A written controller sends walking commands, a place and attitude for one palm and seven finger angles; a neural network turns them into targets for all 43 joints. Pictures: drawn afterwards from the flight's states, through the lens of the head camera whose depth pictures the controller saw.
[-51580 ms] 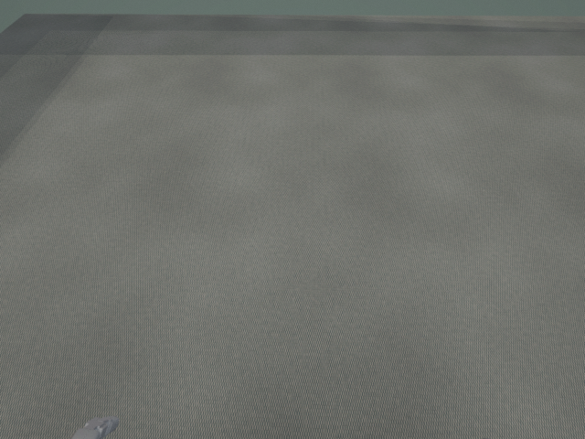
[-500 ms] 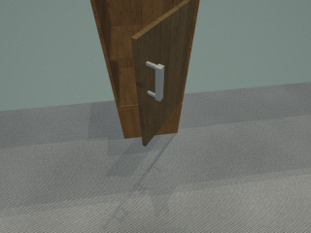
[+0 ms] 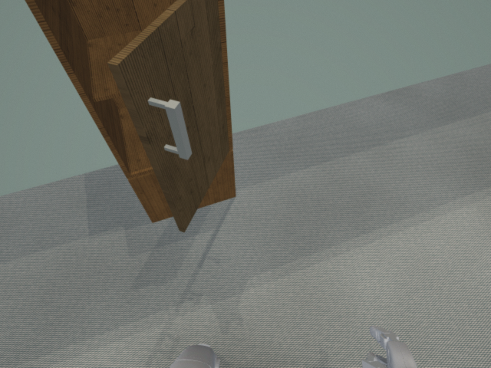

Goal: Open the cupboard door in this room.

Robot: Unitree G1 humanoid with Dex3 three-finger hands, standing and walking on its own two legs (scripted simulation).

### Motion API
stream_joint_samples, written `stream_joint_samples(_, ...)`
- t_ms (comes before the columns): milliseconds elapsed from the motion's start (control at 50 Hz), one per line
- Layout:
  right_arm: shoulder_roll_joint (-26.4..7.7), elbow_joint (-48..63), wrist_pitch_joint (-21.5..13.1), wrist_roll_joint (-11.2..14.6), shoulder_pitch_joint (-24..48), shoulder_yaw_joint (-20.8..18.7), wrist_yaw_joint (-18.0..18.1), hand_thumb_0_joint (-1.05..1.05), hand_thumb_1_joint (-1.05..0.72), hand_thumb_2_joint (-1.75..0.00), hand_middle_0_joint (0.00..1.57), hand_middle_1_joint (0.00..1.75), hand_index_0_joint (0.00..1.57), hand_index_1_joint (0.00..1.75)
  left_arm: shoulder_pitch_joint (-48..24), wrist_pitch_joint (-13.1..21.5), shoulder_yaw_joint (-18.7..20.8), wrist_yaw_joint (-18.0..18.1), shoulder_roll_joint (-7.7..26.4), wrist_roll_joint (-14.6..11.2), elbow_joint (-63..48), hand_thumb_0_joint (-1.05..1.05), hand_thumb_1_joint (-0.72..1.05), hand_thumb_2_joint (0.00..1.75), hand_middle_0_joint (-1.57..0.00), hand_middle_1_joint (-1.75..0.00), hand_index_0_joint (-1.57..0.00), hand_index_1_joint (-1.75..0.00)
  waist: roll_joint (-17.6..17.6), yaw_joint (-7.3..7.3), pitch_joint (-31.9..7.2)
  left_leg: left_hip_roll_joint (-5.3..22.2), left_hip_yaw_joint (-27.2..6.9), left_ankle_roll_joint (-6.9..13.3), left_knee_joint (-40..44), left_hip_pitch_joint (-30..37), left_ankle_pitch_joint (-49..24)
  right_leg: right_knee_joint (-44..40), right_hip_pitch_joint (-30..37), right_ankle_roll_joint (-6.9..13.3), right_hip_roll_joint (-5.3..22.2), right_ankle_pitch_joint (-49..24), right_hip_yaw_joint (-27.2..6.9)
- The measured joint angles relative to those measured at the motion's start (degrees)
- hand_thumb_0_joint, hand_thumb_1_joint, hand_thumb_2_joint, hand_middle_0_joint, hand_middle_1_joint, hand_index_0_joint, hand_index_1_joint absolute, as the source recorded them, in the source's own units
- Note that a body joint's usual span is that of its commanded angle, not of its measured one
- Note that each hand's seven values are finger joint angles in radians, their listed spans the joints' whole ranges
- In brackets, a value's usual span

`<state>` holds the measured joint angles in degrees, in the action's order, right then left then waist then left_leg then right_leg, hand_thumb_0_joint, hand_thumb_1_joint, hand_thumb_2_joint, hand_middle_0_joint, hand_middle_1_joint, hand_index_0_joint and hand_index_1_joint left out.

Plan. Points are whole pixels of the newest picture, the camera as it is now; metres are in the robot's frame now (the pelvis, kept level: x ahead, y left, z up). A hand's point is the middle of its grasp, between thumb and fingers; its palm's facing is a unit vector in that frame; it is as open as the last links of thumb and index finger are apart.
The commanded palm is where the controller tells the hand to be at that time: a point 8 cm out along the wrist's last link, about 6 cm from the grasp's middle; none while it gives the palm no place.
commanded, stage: walk to a spot facing it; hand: left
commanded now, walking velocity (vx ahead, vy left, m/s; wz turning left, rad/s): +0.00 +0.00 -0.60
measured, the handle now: (171, 129) +0.53 +0.22 +0.03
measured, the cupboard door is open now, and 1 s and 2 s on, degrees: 49 49 49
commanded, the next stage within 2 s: none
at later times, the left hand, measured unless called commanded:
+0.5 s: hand (167, 335) +0.18 +0.18 -0.17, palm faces -0.32 -0.90 -0.29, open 7.4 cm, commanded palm none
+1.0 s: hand (225, 285) +0.28 +0.08 -0.16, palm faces -0.61 -0.78 -0.15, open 7.4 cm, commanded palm none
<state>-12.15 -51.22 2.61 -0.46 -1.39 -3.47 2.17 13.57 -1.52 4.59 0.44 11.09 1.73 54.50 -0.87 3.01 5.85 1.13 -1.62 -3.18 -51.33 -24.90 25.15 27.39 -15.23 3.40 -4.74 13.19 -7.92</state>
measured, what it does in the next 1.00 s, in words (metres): steps on the spot, turning right: left foot, then right foot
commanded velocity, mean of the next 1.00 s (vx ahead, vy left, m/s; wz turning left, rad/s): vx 0.12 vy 0.00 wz -0.60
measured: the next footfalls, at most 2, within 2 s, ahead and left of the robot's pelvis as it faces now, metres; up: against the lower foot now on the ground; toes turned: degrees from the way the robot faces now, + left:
left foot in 0.12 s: +0.06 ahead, +0.16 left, +0.00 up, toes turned -5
right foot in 0.44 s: +0.02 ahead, -0.12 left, +0.00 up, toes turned -20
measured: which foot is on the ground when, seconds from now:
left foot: up 0.00-0.10, down 0.12-0.42, up 0.44-0.74, down 0.76-1.00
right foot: down 0.00-0.10, up 0.12-0.42, down 0.44-0.76, up 0.78-1.00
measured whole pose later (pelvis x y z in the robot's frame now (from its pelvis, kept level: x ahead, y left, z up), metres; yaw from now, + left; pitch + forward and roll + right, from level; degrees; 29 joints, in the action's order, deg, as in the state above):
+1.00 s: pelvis +0.08 -0.01 +0.00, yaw -38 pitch +2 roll -1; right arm -9.4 -53.8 -2.6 -2.0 -21.4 -0.7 1.5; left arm 8.5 -2.0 4.7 -3.6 12.9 2.0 52.6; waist -1.3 -0.9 3.7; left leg 5.9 11.7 -0.9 -22.7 -6.7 17.6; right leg 58.2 -33.7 -1.0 3.5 15.6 2.9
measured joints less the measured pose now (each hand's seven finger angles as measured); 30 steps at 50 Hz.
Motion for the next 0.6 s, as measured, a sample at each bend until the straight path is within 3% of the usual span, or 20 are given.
stream_joint_samples(60, 0.5, 1.1, -0.6, 0.3, 0.0, 0.5, 0.0, 0.01, -0.91, -0.9, 0.2, 0.3, 0.2, 0.3, 0.1, -0.4, 0.2, -0.1, 0.8, 0.0, -0.6, 0.0, 0.9, 0.9, -0.2, -0.3, -0.21, -0.3, -1.0, 0.17, -0.2, -1.0, 0.1, 0.4, 8.3, 3.0, -1.5, 1.2, -0.9, -1.0, -0.4, 0.4, -2.0)
stream_joint_samples(100, 0.4, 2.0, -1.6, 0.3, -1.2, 1.1, 0.1, 0.01, -0.91, -0.9, 0.2, 0.3, 0.2, 0.3, 0.6, -0.9, 0.4, -0.1, 1.2, -0.4, -0.9, 0.0, 0.9, 0.9, -0.2, -0.3, -0.21, -0.3, -0.6, -0.35, -1.2, -0.3, 0.0, 1.5, 18.8, 7.1, -6.4, 3.8, -2.5, -1.8, -1.6, 1.7, -2.8)
stream_joint_samples(120, 0.1, 2.4, -2.2, 0.0, -2.0, 1.2, 0.2, 0.01, -0.91, -0.9, 0.2, 0.3, 0.2, 0.3, 0.4, -1.2, 0.4, -0.3, 1.4, -0.5, -1.1, 0.0, 0.9, 0.9, -0.2, -0.3, -0.21, -0.3, 0.2, -0.82, -1.6, 0.6, -0.6, 2.8, 20.9, 7.6, -8.8, 7.6, -4.4, -2.3, -2.2, 6.1, -1.8)
stream_joint_samples(160, 0.8, 2.5, -2.2, -0.8, -3.3, 1.8, 0.3, 0.01, -0.91, -0.9, 0.2, 0.3, 0.2, 0.3, -1.1, -1.5, 0.7, -0.7, 2.8, -0.3, -1.3, 0.0, 0.9, 0.9, -0.2, -0.3, -0.21, -0.3, -1.2, -0.64, -0.4, 0.6, 0.8, 2.8, 18.8, 7.3, -8.5, 18.9, -8.5, -3.9, -0.6, 13.8, 0.9)
stream_joint_samples(200, 1.3, 2.4, -1.9, -1.3, -5.1, 2.5, 0.3, 0.01, -0.91, -0.9, 0.2, 0.3, 0.2, 0.3, -2.4, -1.6, 1.1, -1.2, 4.0, -0.1, -1.7, 0.0, 0.9, 0.9, -0.2, -0.3, -0.2, -0.3, -1.9, -0.42, 0.5, 1.4, 2.1, 2.3, 19.4, 8.4, -8.3, 29.5, -12.3, -5.1, 0.8, 14.9, 3.4)
stream_joint_samples(240, 1.4, 2.1, -1.4, -1.4, -6.9, 2.8, 0.3, 0.01, -0.91, -0.9, 0.2, 0.3, 0.2, 0.3, -3.2, -1.6, 1.3, -1.7, 4.5, -0.2, -2.3, 0.0, 0.91, 0.9, -0.2, -0.3, -0.2, -0.3, -1.6, -0.4, 1.1, 2.4, 3.4, 2.0, 20.9, 9.7, -8.6, 34.6, -14.2, -6.0, 2.7, 13.8, 5.6)
stream_joint_samples(280, 1.2, 1.6, -1.2, -1.5, -8.4, 2.7, 0.2, 0.01, -0.91, -0.9, 0.2, 0.3, 0.2, 0.3, -3.8, -1.8, 1.1, -2.1, 4.5, -0.4, -2.8, 0.0, 0.91, 0.9, -0.2, -0.3, -0.2, -0.3, -0.7, -0.7, 1.4, 3.6, 4.7, 1.8, 21.8, 10.7, -8.8, 32.9, -14.0, -6.5, 4.3, 13.2, 7.5)
stream_joint_samples(380, -0.3, 0.5, -1.0, -1.5, -11.4, 1.9, -0.3, 0.01, -0.9, -0.89, 0.2, 0.3, 0.21, 0.3, -5.1, -1.6, 0.2, -2.7, 4.2, -0.5, -3.1, 0.0, 0.91, 0.9, -0.2, -0.3, -0.2, -0.3, 1.6, -2.52, 1.7, 6.5, 8.4, 0.5, 19.9, 11.2, -6.8, 17.1, -8.0, -5.4, 5.8, 11.1, 10.7)
stream_joint_samples(440, -1.6, 0.0, -0.4, -0.9, -13.2, 1.1, -0.7, 0.01, -0.9, -0.9, 0.2, 0.3, 0.21, 0.3, -5.5, -0.3, -0.3, -2.6, 4.2, -0.4, -3.5, 0.0, 0.91, 0.9, -0.2, -0.3, -0.2, -0.3, 2.2, -3.26, 1.2, 7.7, 10.0, -0.5, 12.7, 8.7, -3.0, 6.9, -3.3, -3.0, 5.7, 1.1, 10.9)
stream_joint_samples(480, -3.0, -1.3, 0.7, -0.5, -12.3, 0.5, -0.6, 0.01, -0.91, -0.9, 0.2, 0.3, 0.2, 0.3, -6.3, 0.5, -0.8, -1.7, 3.2, -0.4, -3.3, 0.0, 0.91, 0.9, -0.2, -0.3, -0.2, -0.3, 3.5, -3.86, 2.2, 6.7, 6.5, -0.5, 1.6, 4.5, 3.8, 9.2, -4.0, -2.0, 4.8, 3.5, 10.2)
stream_joint_samples(520, -3.5, -2.2, 1.4, -0.3, -11.3, 0.0, -0.4, 0.01, -0.91, -0.9, 0.2, 0.3, 0.2, 0.3, -6.3, 0.5, -1.0, -0.9, 2.5, -0.4, -3.4, 0.0, 0.91, 0.9, -0.2, -0.3, -0.2, -0.3, 3.4, -3.9, 2.5, 4.9, 4.4, -0.5, -6.9, 0.9, 4.8, 8.5, -3.6, -1.9, 4.3, 4.9, 8.8)
stream_joint_samples(600, -2.9, -1.8, 1.1, -0.2, -9.8, -0.2, -0.5, 0.01, -0.91, -0.9, 0.2, 0.3, 0.2, 0.3, -5.7, -0.1, -1.3, -0.2, 1.7, -0.3, -3.0, 0.0, 0.9, 0.9, -0.2, -0.3, -0.2, -0.3, 1.6, -3.96, 2.0, 3.0, 3.8, -1.0, -8.1, -1.9, 1.8, 4.8, -2.2, -2.1, 3.7, 2.9, 5.5)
